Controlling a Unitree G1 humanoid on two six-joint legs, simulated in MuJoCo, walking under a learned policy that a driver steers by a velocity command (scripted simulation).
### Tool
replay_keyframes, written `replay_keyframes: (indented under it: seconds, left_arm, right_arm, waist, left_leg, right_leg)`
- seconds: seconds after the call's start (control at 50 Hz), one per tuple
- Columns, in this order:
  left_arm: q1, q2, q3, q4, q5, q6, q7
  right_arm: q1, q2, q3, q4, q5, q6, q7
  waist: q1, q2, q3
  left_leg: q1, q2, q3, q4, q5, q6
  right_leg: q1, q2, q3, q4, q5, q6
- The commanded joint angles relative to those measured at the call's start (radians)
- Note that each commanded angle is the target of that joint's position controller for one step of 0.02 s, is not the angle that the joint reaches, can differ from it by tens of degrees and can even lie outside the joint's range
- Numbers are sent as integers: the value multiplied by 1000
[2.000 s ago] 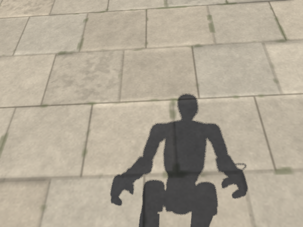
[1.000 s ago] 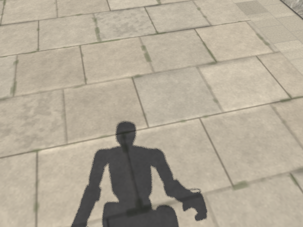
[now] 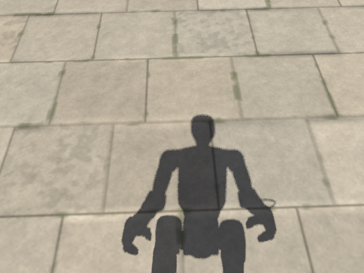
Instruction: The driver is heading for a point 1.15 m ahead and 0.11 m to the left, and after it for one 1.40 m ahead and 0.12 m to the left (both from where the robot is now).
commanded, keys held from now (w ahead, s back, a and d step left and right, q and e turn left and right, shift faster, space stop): q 0.24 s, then w+q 0.22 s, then w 0.34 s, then w+e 0.20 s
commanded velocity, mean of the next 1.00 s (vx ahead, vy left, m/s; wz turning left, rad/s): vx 0.28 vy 0.00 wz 0.34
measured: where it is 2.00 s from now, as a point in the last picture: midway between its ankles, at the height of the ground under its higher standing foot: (153, 186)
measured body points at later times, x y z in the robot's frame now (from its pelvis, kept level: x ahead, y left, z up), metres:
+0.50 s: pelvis +0.05 +0.03 +0.00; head +0.07 +0.04 +0.45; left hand +0.11 +0.32 -0.11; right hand +0.19 -0.22 -0.11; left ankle +0.04 +0.11 -0.74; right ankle +0.11 -0.10 -0.70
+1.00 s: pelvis +0.23 +0.07 +0.00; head +0.27 +0.08 +0.44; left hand +0.08 +0.28 -0.13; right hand +0.51 -0.06 -0.10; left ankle +0.31 +0.22 -0.72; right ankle +0.13 -0.08 -0.74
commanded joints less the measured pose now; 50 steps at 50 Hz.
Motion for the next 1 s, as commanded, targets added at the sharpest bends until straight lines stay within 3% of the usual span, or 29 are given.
replay_keyframes:
  seconds: [0.02,0.08,0.1,0.12,0.14,0.16,0.18,0.22,0.24,0.26,0.3,0.36,0.46,0.52,0.54,0.58,0.6,0.62,0.64,0.66,0.68,0.7,0.74,0.84,0.9,0.96,1.0]
  left_arm:
    - [-4,165,41,-65,3,9,-2]
    - [7,187,55,-71,3,33,-2]
    - [8,193,60,-69,1,42,-1]
    - [50,180,61,-59,9,53,-2]
    - [79,119,49,-86,13,62,-10]
    - [-17,93,38,-152,-3,77,0]
    - [-53,126,41,-149,4,89,0]
    - [-51,106,40,-138,-16,80,-3]
    - [-49,123,45,-138,-2,77,-4]
    - [-23,131,47,-129,13,75,-10]
    - [-31,129,49,-138,17,78,-23]
    - [-100,121,46,-168,15,76,-34]
    - [-149,111,38,-195,9,45,-36]
    - [-129,106,31,-199,3,28,-37]
    - [-105,102,29,-196,-1,22,-34]
    - [18,83,25,-157,-2,6,-23]
    - [95,110,31,-138,4,-7,-13]
    - [197,188,40,-131,22,-21,-3]
    - [188,308,72,-120,28,-18,-3]
    - [135,256,67,-124,16,-18,-7]
    - [79,189,51,-134,-2,-24,-15]
    - [50,158,43,-140,-5,-30,-22]
    - [71,127,34,-124,-7,-45,-23]
    - [200,102,31,-53,-21,-55,-36]
    - [245,123,36,-26,-16,-50,-30]
    - [258,155,43,-11,-12,-43,-25]
    - [232,168,46,-11,-12,-39,-25]
  right_arm:
    - [20,-53,-7,-73,-1,5,8]
    - [2,-64,-12,-109,4,0,8]
    - [23,-61,-12,-110,4,-10,6]
    - [68,-87,-19,-97,-1,-28,-1]
    - [108,-197,-42,-101,-11,-46,-17]
    - [147,-291,-71,-98,8,-41,-23]
    - [182,-244,-66,-89,20,-36,-26]
    - [63,-176,-43,-108,17,-24,-37]
    - [18,-155,-37,-124,26,-22,-42]
    - [18,-137,-32,-129,26,-24,-38]
    - [57,-148,-36,-125,25,-33,-28]
    - [106,-171,-45,-112,15,-43,-21]
    - [146,-200,-55,-103,6,-59,-16]
    - [133,-192,-52,-106,4,-66,-10]
    - [119,-187,-50,-108,5,-67,-7]
    - [81,-168,-44,-110,13,-68,-10]
    - [71,-124,-32,-117,13,-76,-15]
    - [56,-25,-3,-142,14,-88,-16]
    - [42,-68,-11,-165,13,-97,-17]
    - [51,-122,-23,-157,-5,-102,-13]
    - [71,-137,-28,-129,-7,-105,1]
    - [95,-134,-27,-109,-5,-106,11]
    - [84,-117,-21,-96,-20,-100,24]
    - [-103,-66,7,-156,-21,-92,29]
    - [-201,-35,27,-187,-7,-96,33]
    - [-220,-54,27,-195,1,-101,23]
    - [-150,-77,19,-177,3,-110,7]
  waist:
    - [0,-135,-127]
    - [10,-135,-113]
    - [-9,-105,-117]
    - [-22,-15,-138]
    - [-13,246,-150]
    - [-60,332,-138]
    - [-70,138,-145]
    - [-8,78,-100]
    - [5,94,-104]
    - [7,91,-149]
    - [-6,70,-172]
    - [-35,92,-106]
    - [-55,90,-91]
    - [-45,104,-94]
    - [-29,100,-91]
    - [47,50,-82]
    - [84,-15,-90]
    - [115,-209,-123]
    - [90,-256,-28]
    - [40,-145,40]
    - [7,-99,47]
    - [-11,-99,25]
    - [-3,-124,-16]
    - [42,-114,-14]
    - [68,-129,-10]
    - [60,-134,-18]
    - [13,-134,-48]
  left_leg:
    - [128,-9,32,-68,-52,12]
    - [168,-17,41,-185,-124,35]
    - [231,-29,45,-292,-59,47]
    - [324,-19,-21,-414,41,63]
    - [424,212,-330,-526,320,114]
    - [432,357,-553,-538,570,296]
    - [456,321,-472,-521,578,317]
    - [393,197,-336,-523,485,251]
    - [397,162,-308,-521,482,229]
    - [405,136,-298,-534,410,227]
    - [422,121,-344,-587,102,235]
    - [422,123,-434,-660,-201,248]
    - [380,117,-488,-649,-246,259]
    - [299,105,-488,-626,-266,246]
    - [243,97,-483,-616,-268,235]
    - [79,44,-450,-537,-313,189]
    - [-34,-16,-407,-427,-343,148]
    - [-108,-130,-251,-120,-333,92]
    - [-277,-201,-176,32,-295,87]
    - [-289,-122,-236,123,-201,92]
    - [-269,-101,-232,140,-122,84]
    - [-239,-89,-214,138,-68,66]
    - [-208,-70,-159,173,22,39]
    - [-247,0,-28,53,116,-16]
    - [-148,-17,5,-128,143,-31]
    - [-37,-42,14,-231,121,-9]
    - [108,-69,8,-292,90,19]
  right_leg:
    - [21,-295,132,-93,312,-137]
    - [48,-325,144,-28,206,-108]
    - [33,-311,121,33,159,-72]
    - [-7,-267,88,155,74,-16]
    - [-168,-152,6,436,-215,54]
    - [-368,28,109,609,-483,93]
    - [-395,-5,213,712,-438,102]
    - [-383,-21,268,687,-276,97]
    - [-375,-19,270,673,-229,96]
    - [-345,-7,261,681,-197,98]
    - [-349,-4,267,644,-167,101]
    - [-393,3,272,512,-160,110]
    - [-325,27,279,342,-166,104]
    - [-203,45,256,246,-180,79]
    - [-124,53,246,196,-171,66]
    - [132,66,220,14,-58,39]
    - [271,8,298,-46,-127,29]
    - [334,-244,604,-214,-426,-5]
    - [250,-375,944,-348,-665,-100]
    - [189,-365,920,-338,-663,-136]
    - [175,-296,802,-315,-566,-114]
    - [177,-239,688,-313,-436,-86]
    - [188,-173,539,-309,-186,-76]
    - [226,-137,426,-291,193,-118]
    - [200,-124,403,-257,332,-119]
    - [202,-151,429,-200,444,-114]
    - [187,-162,445,-122,561,-93]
